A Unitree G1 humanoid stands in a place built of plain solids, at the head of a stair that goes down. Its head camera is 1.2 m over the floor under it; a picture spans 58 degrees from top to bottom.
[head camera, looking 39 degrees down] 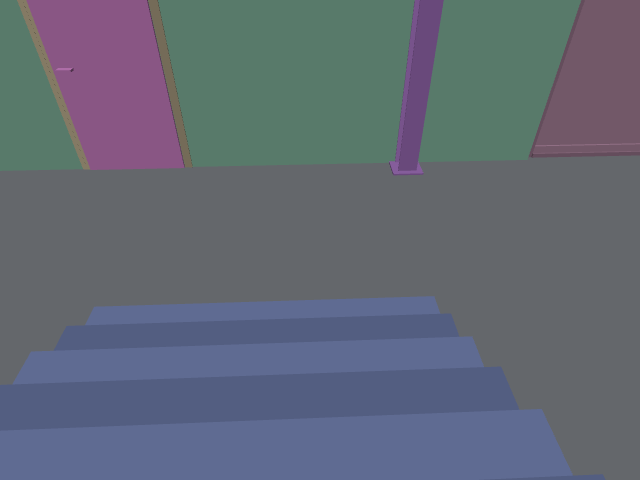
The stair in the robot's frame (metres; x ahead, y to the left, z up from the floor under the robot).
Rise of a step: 0.16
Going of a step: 0.30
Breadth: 2.30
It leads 2 degrees to the left of straight ahead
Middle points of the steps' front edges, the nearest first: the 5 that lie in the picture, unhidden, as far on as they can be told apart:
0.82 0.31 -0.32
1.12 0.33 -0.48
1.42 0.34 -0.64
1.72 0.35 -0.80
2.02 0.36 -0.97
